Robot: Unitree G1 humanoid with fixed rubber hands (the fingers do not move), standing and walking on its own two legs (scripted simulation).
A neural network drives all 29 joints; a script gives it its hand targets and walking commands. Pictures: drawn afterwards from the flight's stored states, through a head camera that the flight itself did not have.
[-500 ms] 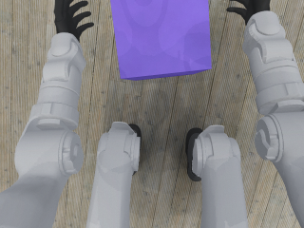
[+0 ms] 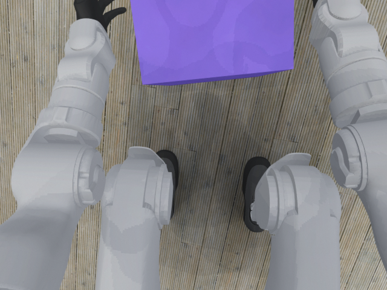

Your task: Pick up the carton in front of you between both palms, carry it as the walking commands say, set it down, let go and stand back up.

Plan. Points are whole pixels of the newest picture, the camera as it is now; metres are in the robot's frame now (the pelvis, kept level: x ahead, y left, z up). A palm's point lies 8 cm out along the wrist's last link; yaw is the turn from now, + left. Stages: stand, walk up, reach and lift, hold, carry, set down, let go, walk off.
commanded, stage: reach and lift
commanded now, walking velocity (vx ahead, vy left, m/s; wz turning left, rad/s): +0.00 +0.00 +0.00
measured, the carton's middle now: (209, 22) +0.53 +0.01 -0.24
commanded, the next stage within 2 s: none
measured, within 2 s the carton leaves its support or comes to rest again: leaves its support in 0.60 s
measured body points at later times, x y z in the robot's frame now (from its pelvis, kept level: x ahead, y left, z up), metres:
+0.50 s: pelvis -0.01 +0.00 +0.00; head +0.36 -0.01 +0.25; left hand +0.54 +0.17 -0.18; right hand +0.57 -0.14 -0.18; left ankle +0.11 +0.13 -0.33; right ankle +0.10 -0.13 -0.33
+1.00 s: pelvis -0.01 +0.00 +0.08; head +0.26 -0.01 +0.43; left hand +0.49 +0.16 +0.00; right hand +0.52 -0.15 +0.00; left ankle +0.11 +0.13 -0.33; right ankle +0.10 -0.13 -0.33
